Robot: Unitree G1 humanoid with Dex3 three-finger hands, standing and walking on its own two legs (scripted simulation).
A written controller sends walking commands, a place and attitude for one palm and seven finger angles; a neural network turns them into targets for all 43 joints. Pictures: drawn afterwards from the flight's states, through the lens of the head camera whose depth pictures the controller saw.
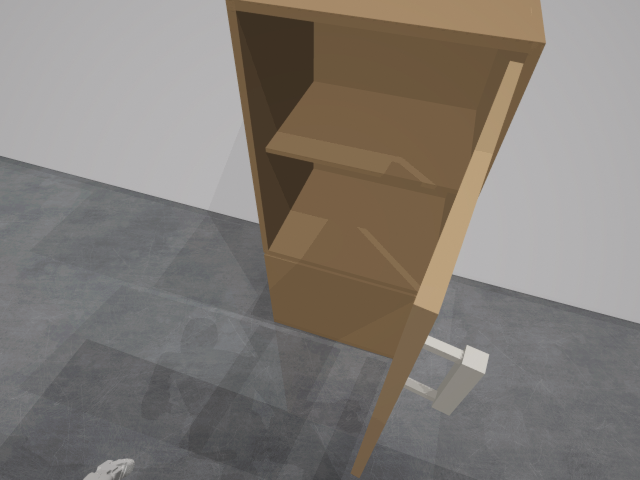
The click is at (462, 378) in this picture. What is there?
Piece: cupboard door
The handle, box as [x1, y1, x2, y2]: [403, 336, 488, 414]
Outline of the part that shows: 428,336 423,345 423,348 455,362 436,390 408,377 403,387 431,400 433,402 431,406 446,414 449,414 484,374 488,354 467,345 463,350 461,350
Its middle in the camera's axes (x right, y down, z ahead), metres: +0.12 +0.15 +0.41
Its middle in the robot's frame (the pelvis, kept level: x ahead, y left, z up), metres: +0.23 -0.11 +0.07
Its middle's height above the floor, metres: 0.84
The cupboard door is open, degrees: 82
